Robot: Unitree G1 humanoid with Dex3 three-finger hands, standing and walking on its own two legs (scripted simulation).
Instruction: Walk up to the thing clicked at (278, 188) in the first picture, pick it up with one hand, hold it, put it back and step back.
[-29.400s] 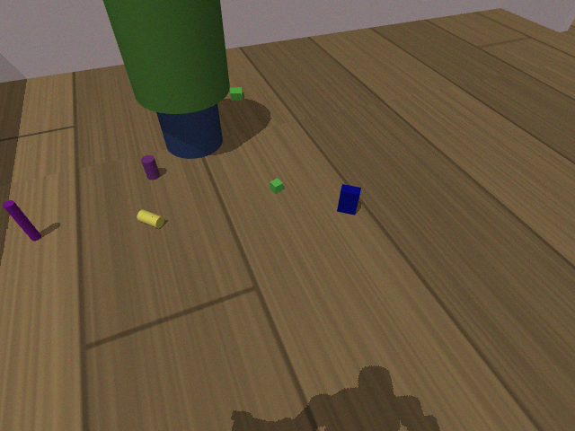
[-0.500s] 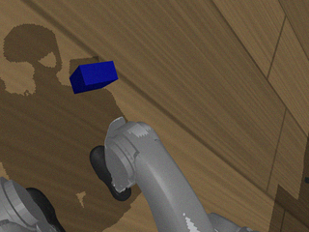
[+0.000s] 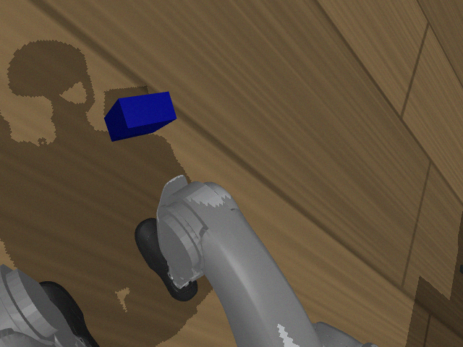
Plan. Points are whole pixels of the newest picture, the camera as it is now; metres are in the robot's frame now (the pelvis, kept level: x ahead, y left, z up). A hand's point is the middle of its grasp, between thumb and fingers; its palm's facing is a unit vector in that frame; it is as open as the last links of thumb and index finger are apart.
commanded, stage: settle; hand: left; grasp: from above
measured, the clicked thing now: out of the picture +0.46 +0.32 -0.31
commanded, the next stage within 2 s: lift in 0.80 s
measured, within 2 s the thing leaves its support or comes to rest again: leaves its support in 0.26 s
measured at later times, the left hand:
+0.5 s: hand out of the picture +0.46 +0.33 -0.21, palm faces -0.06 -0.45 -0.89, open 5.3 cm
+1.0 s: hand out of the picture +0.46 +0.33 -0.15, palm faces -0.05 -0.44 -0.90, open 5.2 cm
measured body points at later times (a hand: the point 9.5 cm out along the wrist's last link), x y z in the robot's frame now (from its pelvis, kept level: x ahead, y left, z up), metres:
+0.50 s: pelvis +0.01 +0.00 +0.01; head +0.29 +0.11 +0.35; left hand +0.47 +0.34 -0.16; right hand +0.02 -0.24 -0.05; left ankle +0.07 +0.12 -0.30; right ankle +0.13 -0.09 -0.30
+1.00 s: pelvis +0.01 -0.01 +0.01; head +0.26 +0.08 +0.38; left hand +0.47 +0.35 -0.09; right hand +0.01 -0.26 -0.07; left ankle +0.07 +0.12 -0.30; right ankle +0.13 -0.09 -0.30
